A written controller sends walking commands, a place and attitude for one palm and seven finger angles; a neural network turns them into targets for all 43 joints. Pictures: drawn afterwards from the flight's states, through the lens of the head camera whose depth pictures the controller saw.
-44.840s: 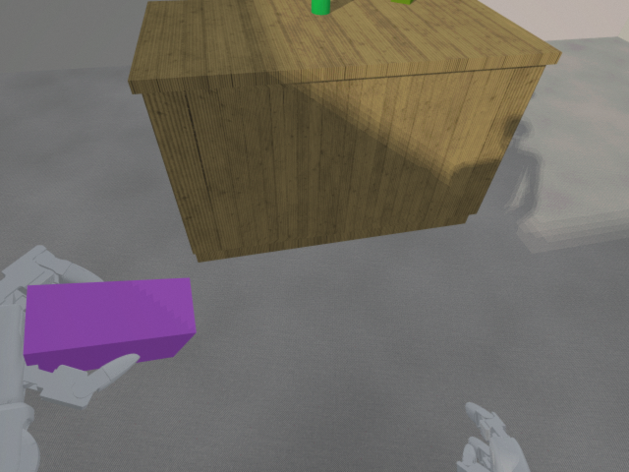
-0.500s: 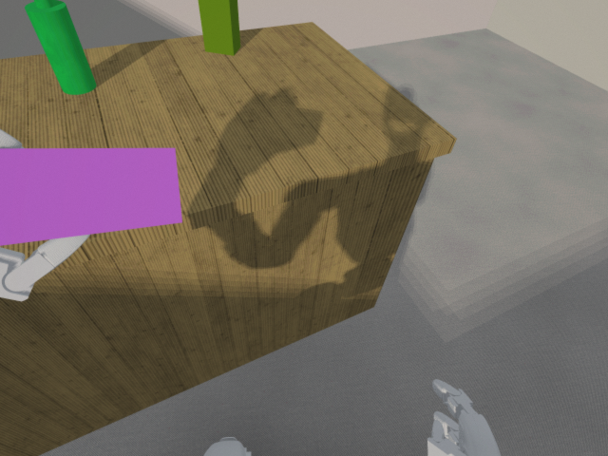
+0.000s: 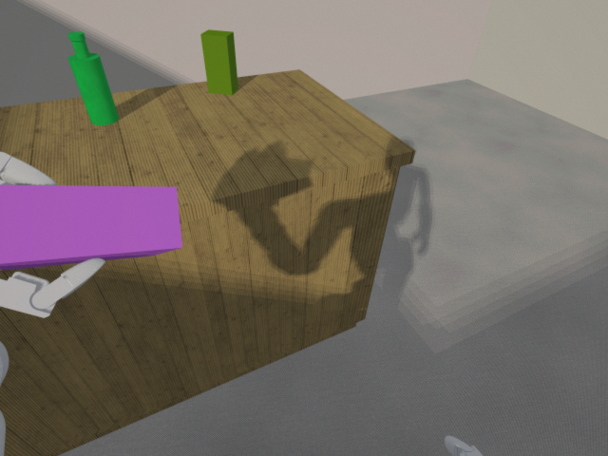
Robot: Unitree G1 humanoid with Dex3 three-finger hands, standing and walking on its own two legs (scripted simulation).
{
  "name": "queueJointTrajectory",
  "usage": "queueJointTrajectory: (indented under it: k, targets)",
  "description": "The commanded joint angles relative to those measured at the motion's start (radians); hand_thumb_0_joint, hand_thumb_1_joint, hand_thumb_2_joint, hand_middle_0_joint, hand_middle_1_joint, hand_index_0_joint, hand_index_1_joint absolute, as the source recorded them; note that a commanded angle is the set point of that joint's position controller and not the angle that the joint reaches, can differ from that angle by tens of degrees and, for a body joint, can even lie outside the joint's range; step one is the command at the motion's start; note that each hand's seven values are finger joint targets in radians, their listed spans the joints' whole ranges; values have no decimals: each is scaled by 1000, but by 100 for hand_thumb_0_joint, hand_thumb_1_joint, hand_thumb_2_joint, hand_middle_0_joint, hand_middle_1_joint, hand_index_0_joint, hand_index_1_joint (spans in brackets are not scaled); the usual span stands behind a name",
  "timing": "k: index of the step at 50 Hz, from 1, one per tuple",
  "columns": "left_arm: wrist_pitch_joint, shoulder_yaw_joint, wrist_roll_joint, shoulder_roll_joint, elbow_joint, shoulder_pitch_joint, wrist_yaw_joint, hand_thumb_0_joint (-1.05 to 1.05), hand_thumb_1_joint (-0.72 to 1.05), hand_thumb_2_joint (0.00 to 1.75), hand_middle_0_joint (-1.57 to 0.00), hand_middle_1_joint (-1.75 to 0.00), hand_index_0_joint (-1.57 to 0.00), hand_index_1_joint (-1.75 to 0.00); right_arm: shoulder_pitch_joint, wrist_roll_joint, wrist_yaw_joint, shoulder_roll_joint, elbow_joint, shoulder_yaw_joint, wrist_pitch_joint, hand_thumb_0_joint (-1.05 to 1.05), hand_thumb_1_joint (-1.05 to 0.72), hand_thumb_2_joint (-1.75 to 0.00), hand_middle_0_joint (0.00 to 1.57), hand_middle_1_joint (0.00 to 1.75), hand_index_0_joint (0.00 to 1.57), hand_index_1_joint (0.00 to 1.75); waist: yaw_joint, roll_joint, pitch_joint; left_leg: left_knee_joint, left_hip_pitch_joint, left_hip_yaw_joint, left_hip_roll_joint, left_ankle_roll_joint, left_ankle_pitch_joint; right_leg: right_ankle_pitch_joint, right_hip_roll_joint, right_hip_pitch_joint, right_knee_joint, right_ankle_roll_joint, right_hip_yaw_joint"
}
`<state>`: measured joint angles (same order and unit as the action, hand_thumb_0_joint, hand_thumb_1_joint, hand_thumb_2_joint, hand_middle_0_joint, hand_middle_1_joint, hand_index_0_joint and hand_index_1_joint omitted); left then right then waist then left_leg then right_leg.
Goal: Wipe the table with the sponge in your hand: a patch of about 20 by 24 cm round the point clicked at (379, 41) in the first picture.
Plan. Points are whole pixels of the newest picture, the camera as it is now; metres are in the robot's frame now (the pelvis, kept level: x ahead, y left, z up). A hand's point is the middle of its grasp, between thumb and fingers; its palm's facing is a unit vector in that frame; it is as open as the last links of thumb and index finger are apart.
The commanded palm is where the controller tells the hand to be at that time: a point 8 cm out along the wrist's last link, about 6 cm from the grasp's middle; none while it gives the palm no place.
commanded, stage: stop stepping back and stand still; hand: left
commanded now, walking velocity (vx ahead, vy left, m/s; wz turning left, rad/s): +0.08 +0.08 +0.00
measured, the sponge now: (117, 227) +0.25 +0.19 +0.25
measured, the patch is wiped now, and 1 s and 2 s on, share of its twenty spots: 0.95 0.95 0.95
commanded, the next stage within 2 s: stand and wait in 0.42 s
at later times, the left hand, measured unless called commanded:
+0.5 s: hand (45, 250) +0.20 +0.23 +0.27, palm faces +0.51 -0.80 -0.33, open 10.0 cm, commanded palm +0.14 +0.26 +0.27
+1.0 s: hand (117, 231) +0.25 +0.20 +0.24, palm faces +0.41 -0.83 -0.38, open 10.0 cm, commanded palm +0.18 +0.25 +0.27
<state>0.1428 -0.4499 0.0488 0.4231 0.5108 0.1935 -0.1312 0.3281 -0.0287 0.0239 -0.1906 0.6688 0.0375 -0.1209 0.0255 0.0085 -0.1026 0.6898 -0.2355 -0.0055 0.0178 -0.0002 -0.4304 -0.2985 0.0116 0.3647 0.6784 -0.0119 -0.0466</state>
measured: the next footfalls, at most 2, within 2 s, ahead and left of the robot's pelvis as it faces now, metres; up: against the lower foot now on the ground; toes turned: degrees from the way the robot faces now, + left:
left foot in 0.28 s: +0.04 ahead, +0.11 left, +0.00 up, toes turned -1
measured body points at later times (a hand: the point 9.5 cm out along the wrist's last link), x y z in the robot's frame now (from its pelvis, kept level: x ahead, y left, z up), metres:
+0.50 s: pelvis -0.02 -0.02 +0.01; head -0.06 -0.02 +0.46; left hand +0.17 +0.27 +0.28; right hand +0.12 -0.25 -0.07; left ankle -0.03 +0.12 -0.72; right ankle +0.01 -0.12 -0.72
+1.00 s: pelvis +0.02 -0.03 +0.02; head +0.03 -0.03 +0.47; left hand +0.23 +0.24 +0.26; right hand +0.21 -0.26 -0.06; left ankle +0.00 +0.11 -0.72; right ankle +0.02 -0.12 -0.72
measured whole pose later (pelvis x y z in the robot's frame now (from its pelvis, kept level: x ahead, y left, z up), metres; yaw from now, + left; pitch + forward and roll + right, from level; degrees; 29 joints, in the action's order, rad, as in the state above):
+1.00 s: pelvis +0.02 -0.03 +0.02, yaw -1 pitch +0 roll -1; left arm 0.15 -0.42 0.06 0.40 0.59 0.36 -0.14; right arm 0.14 -0.02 0.02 -0.21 0.59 0.02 -0.08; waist 0.03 -0.02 0.00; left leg 0.54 -0.22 -0.02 0.04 -0.03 -0.32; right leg -0.27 0.05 0.24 0.51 -0.04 -0.05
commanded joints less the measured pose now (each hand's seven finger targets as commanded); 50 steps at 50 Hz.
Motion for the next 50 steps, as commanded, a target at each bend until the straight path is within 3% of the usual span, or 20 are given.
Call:
queueJointTrajectory:
  k: [1, 2, 3, 5, 7, 11, 12, 14, 18, 23, 24, 26, 28, 32, 34, 35, 39, 42, 44, 50]
  targets:
    - [35, -82, 15, 224, 163, -57, 15, 0, 10, 130, -120, -160, -120, -160, -240, -14, 24, -153, -205, -84, 1, 0, -90, -90, 20, 30, 20, 30, -21, 323, -5, 458, -416, 16, -47, 55, -150, -145, -304, -276, -453, -105, 508]
    - [52, -93, 32, 209, 191, -110, 21, 0, 10, 130, -120, -160, -120, -160, -250, -10, 28, -135, -190, -79, 5, 0, -90, -90, 20, 30, 20, 30, 0, 234, 26, 585, -399, -53, -13, 39, -45, -307, -364, -121, -531, -148, 597]
    - [70, -106, 30, 206, 214, -76, 29, 0, 10, 130, -120, -160, -120, -160, -227, -13, 12, -149, -154, -94, 11, 0, -90, -90, 20, 30, 20, 30, 9, 224, 38, 615, -396, -110, 0, 30, 17, -350, -329, -57, -551, -111, 594]
    - [78, -143, 46, 227, 256, 12, 36, 0, 10, 130, -120, -160, -120, -160, -219, -5, 6, -105, -161, -69, 31, 0, -90, -90, 20, 30, 20, 30, 17, 50, 38, 512, -305, -73, 47, 31, 99, -408, -311, 94, -511, -133, 463]
    - [77, -145, 52, 227, 315, 62, 23, 0, 10, 130, -120, -160, -120, -160, -224, 1, 11, -85, -171, -54, 34, 0, -90, -90, 20, 30, 20, 30, 23, 63, 2, 301, -153, 4, 44, 33, 122, -417, -269, 182, -512, -102, 291]
    - [73, -97, 31, 213, 415, 57, -23, 0, 10, 130, -120, -160, -120, -160, -213, 8, 51, -109, -194, -51, -15, 0, -90, -90, 20, 30, 20, 30, 7, 29, -84, -157, 100, 90, 10, 70, 9, -398, -215, 117, -336, -75, 178]
    - [73, -100, 26, 221, 410, 23, -32, 0, 10, 130, -120, -160, -120, -160, -207, 10, 57, -126, -196, -51, -27, 0, -90, -90, 20, 30, 20, 30, 11, -76, -94, -257, 85, 62, 28, 86, -25, -318, -143, 62, -186, -48, 101]
    - [65, -86, 14, 216, 397, -77, -48, 0, 10, 130, -120, -160, -120, -160, -208, 3, 59, -151, -201, -56, -57, 0, -90, -90, 20, 30, 20, 30, 11, -395, -14, -494, 37, -306, 270, 198, -199, -224, 36, 201, 340, 25, -39]
    - [33, -85, -7, 226, 215, -114, -46, 0, 10, 130, -120, -160, -120, -160, -179, -13, 29, -140, -161, -68, -71, 0, -90, -90, 20, 30, 20, 30, -3, -205, 61, -436, -18, -264, 259, 195, -68, -132, -53, 264, 347, 13, 72]
    - [26, -56, 10, 155, 154, 13, -21, 0, 10, 130, -120, -160, -120, -160, -247, 8, 29, -160, -200, -53, -36, 0, -90, -90, 20, 30, 20, 30, -27, -116, 75, -257, -258, -128, 148, 92, -143, 6, 16, -241, -211, 12, -36]
    - [33, -64, 10, 167, 181, 32, -15, 0, 10, 130, -120, -160, -120, -160, -250, 9, 25, -158, -205, -59, -30, 0, -90, -90, 20, 30, 20, 30, -35, -38, 50, -93, -322, -55, 94, 74, -123, 8, -36, -316, -251, -21, 46]
    - [50, -84, 13, 210, 269, -12, -7, 0, 10, 130, -120, -160, -120, -160, -253, 6, 15, -138, -212, -69, -17, 0, -90, -90, 20, 30, 20, 30, -20, 217, 21, 310, -388, 13, 2, 27, -33, 16, -333, -265, -451, -156, 511]
    - [72, -94, 19, 208, 336, -38, -8, 0, 10, 130, -120, -160, -120, -160, -247, -3, 6, -137, -177, -76, -21, 0, -90, -90, 20, 30, 20, 30, -3, 119, -11, 372, -304, -71, 52, 21, 27, -15, -325, -165, -457, -161, 475]
    - [87, -117, 28, 203, 419, 33, -35, 0, 10, 130, -120, -160, -120, -160, -232, 18, 27, -108, -177, -55, -9, 0, -90, -90, 20, 30, 20, 30, 11, -24, -33, -134, 60, -31, 55, 39, 175, -29, -219, 6, -286, -95, 209]
    - [95, -108, 26, 191, 428, 12, -50, 0, 10, 130, -120, -160, -120, -160, -260, 28, 43, -159, -192, -65, -18, 0, -90, -90, 20, 30, 20, 30, -17, -295, 0, -376, 52, -265, 183, 75, 82, -64, -38, 32, -71, -19, 83]
    - [92, -101, 17, 187, 407, -17, -57, 0, 10, 130, -120, -160, -120, -160, -260, 18, 42, -146, -188, -61, -22, 0, -90, -90, 20, 30, 20, 30, -26, -319, -3, -436, 16, -336, 243, 107, 1, -77, 1, 13, -9, 10, 49]
    - [60, -105, 2, 183, 226, -44, -53, 0, 10, 130, -120, -160, -120, -160, -243, 5, 41, -139, -173, -60, -31, 0, -90, -90, 20, 30, 20, 30, -23, -122, -11, -234, 18, -140, 133, 63, 441, 203, -16, -153, -199, 8, 68]
    - [60, -82, 9, 158, 172, -5, -31, 0, 10, 130, -120, -160, -120, -160, -246, 2, 24, -145, -183, -74, -19, 0, -90, -90, 20, 30, 20, 30, -6, 35, -43, -106, -32, -67, 63, 19, 412, 453, -131, -261, -269, -35, 215]
    - [61, -61, 14, 144, 218, 37, -22, 0, 10, 130, -120, -160, -120, -160, -247, 0, 13, -137, -198, -69, -9, 0, -90, -90, 20, 30, 20, 30, -2, 9, -66, -105, -37, -45, 50, 9, 414, 573, -171, -296, -253, -49, 218]
    - [87, -128, 26, 202, 408, 159, -28, 0, 10, 130, -120, -160, -120, -160, -273, 10, 15, -137, -238, -68, 8, 0, -90, -90, 20, 30, 20, 30, -22, -65, -129, -197, 75, -72, 95, 25, 658, 521, -79, -270, -179, -9, 99]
